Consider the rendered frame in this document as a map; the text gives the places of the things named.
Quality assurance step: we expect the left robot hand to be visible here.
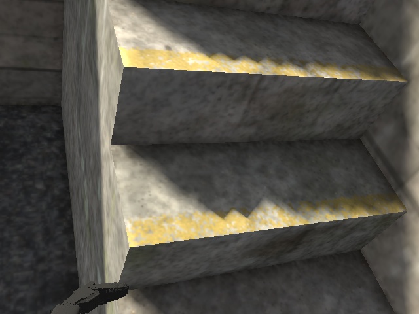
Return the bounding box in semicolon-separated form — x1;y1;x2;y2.
50;281;129;314

